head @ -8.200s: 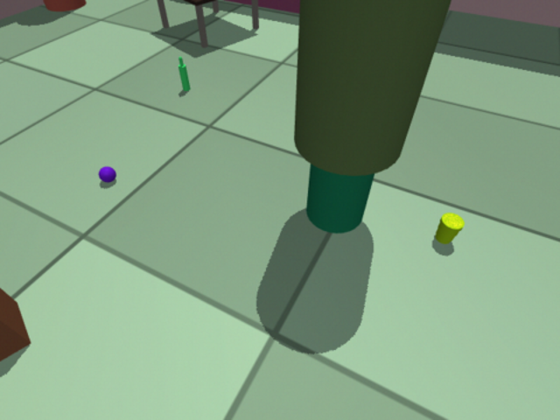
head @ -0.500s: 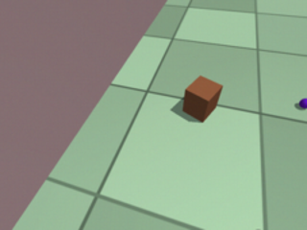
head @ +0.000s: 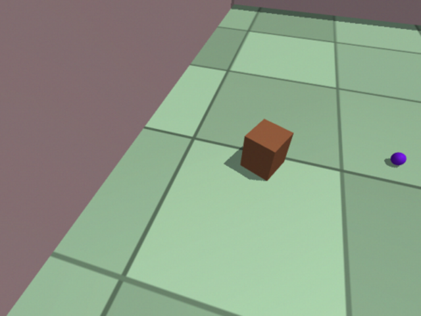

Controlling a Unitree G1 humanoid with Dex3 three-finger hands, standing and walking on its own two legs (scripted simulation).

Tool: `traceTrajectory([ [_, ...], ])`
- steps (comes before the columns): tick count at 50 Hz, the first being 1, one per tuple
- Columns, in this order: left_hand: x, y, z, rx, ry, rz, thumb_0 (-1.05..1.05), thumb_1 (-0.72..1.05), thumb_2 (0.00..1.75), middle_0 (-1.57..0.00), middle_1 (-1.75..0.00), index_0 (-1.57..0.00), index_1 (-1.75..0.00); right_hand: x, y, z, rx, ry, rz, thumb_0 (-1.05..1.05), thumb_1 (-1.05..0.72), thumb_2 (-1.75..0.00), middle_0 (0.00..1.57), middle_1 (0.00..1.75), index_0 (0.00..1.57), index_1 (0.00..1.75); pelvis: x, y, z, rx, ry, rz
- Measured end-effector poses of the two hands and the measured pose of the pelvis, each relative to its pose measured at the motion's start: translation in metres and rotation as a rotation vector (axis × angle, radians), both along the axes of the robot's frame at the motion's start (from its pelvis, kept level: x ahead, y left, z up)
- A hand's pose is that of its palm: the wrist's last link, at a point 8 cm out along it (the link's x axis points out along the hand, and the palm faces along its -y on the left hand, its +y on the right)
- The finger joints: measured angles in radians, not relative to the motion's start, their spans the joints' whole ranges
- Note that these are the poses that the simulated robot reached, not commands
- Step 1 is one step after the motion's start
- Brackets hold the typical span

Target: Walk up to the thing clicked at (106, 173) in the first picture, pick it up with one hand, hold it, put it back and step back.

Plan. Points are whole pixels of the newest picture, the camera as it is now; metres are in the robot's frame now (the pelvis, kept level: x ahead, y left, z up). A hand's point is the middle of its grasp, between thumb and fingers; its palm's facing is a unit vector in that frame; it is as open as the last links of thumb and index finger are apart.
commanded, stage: stand
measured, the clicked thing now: (398, 158) +1.19 -1.22 -0.74
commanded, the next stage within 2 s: none
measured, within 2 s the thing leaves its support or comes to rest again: neither
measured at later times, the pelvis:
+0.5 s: pelvis +0.00 -0.01 +0.00, yaw -1 degrees
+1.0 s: pelvis +0.00 -0.01 +0.00, yaw -2 degrees
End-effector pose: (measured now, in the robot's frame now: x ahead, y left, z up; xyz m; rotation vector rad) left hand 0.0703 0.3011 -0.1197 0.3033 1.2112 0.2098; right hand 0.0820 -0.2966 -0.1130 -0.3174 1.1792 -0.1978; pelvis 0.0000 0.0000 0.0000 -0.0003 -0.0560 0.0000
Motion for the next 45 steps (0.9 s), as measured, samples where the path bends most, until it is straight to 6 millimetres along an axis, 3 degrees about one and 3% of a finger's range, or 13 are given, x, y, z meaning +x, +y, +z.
traceTrajectory([
  [12, -0.017, -0.007, -0.001, 0.000, 0.059, -0.007, 0.01, 0.90, 0.89, -0.20, -0.30, -0.21, -0.30, -0.027, -0.004, -0.008, 0.015, 0.069, -0.034, 0.01, -0.90, -0.90, 0.20, 0.30, 0.20, 0.30, 0.000, -0.005, 0.001, -0.001, 0.007, -0.011],
  [28, 0.003, -0.012, 0.003, 0.009, 0.012, -0.040, 0.01, 0.90, 0.89, -0.20, -0.30, -0.21, -0.30, -0.024, -0.009, -0.007, 0.015, 0.047, -0.032, 0.01, -0.90, -0.90, 0.20, 0.30, 0.20, 0.30, 0.000, -0.009, 0.001, -0.001, 0.009, -0.019],
  [45, 0.005, -0.012, 0.001, 0.005, 0.032, -0.042, 0.01, 0.90, 0.89, -0.20, -0.30, -0.21, -0.30, -0.026, -0.011, -0.006, 0.006, 0.068, -0.034, 0.01, -0.90, -0.90, 0.20, 0.30, 0.20, 0.30, 0.003, -0.010, 0.001, 0.000, 0.016, -0.024],
])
